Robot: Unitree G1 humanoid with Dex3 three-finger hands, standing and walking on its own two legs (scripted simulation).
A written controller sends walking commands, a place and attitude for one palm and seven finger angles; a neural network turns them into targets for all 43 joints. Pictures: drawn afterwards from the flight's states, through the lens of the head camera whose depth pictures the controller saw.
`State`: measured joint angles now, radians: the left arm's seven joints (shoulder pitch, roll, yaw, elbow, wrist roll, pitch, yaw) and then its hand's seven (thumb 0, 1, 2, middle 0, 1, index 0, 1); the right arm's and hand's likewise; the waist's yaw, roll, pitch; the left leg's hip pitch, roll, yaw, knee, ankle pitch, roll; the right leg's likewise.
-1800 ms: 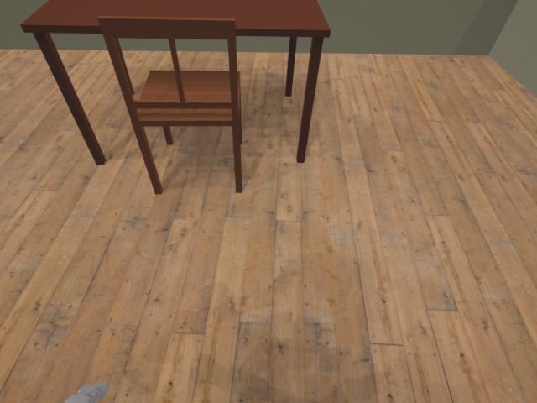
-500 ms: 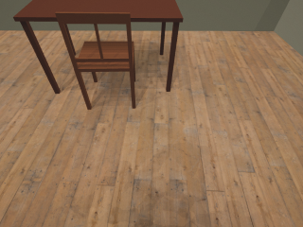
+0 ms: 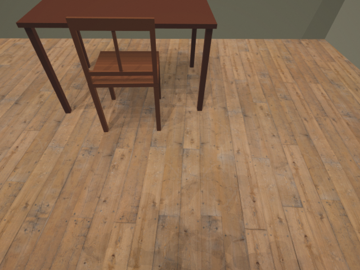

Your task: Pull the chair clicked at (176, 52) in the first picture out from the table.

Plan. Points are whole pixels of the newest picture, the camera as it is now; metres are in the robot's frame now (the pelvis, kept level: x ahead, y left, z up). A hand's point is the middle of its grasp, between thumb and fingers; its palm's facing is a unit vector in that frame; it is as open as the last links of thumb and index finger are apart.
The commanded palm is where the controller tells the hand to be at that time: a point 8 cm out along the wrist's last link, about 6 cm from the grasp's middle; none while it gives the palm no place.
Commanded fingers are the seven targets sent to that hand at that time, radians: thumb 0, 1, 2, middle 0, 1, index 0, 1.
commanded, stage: walk to a spot facing it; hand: left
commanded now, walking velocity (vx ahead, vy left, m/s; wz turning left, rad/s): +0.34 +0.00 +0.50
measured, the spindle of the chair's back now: (117, 52) +1.21 +0.43 -0.13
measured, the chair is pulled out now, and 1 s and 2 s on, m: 0.00 0.00 0.00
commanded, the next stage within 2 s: turn to face it in 1.02 s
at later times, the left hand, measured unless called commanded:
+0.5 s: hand out of the picture +0.09 +0.26 -0.18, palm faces +0.19 -0.97 -0.15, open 7.4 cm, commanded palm none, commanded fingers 0.00 0.90 0.90 -0.20 -0.30 -0.20 -0.30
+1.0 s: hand (102, 191) +0.38 +0.28 -0.18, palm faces +0.29 -0.94 -0.20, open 7.3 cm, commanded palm none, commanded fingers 0.00 0.90 0.90 -0.20 -0.30 -0.20 -0.30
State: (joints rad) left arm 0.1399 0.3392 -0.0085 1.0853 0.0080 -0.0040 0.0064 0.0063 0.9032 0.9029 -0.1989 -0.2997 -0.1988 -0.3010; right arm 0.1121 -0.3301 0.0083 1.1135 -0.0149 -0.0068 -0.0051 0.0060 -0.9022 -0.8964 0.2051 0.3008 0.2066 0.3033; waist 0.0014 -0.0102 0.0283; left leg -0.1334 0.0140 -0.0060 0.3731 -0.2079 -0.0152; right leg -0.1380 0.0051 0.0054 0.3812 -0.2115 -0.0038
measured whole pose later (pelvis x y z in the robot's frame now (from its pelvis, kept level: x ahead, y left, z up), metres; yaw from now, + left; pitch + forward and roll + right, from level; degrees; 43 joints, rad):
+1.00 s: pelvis +0.36 +0.08 -0.02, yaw +15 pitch -2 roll -1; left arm 0.21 0.16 0.06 1.04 0.02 -0.08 0.02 0.00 0.93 0.90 -0.20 -0.30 -0.20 -0.30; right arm 0.33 -0.15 -0.06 1.11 -0.02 -0.03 -0.02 0.01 -0.91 -0.90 0.20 0.30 0.20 0.30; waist -0.03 0.02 0.06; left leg -0.47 0.07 0.01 1.28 -0.31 0.04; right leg -0.25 0.00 -0.20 0.53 -0.25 -0.07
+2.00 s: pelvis +0.52 +0.16 -0.01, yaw +8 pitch +0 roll +0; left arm 0.30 0.18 0.06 1.06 0.01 0.01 0.00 0.00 0.90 0.90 -0.20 -0.30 -0.20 -0.30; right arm 0.33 -0.16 -0.04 1.08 -0.03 -0.03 -0.02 0.01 -0.91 -0.90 0.20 0.30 0.20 0.30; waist 0.00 -0.03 0.01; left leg -0.19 0.05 0.11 0.52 -0.33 0.01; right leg -0.28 0.00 -0.05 0.61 -0.36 -0.04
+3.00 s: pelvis +0.77 +0.15 -0.01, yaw +5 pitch -1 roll -1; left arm 0.27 0.15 0.02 1.11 0.01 0.03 0.05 0.00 0.91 0.90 -0.20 -0.30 -0.20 -0.30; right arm 0.07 -0.11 -0.02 1.03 -0.01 -0.01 -0.05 -0.02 -0.93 -0.90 0.20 0.30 0.21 0.30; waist 0.04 -0.04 0.12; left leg -0.27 0.03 0.14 0.47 -0.17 0.06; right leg -0.30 -0.04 -0.02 0.87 -0.54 0.03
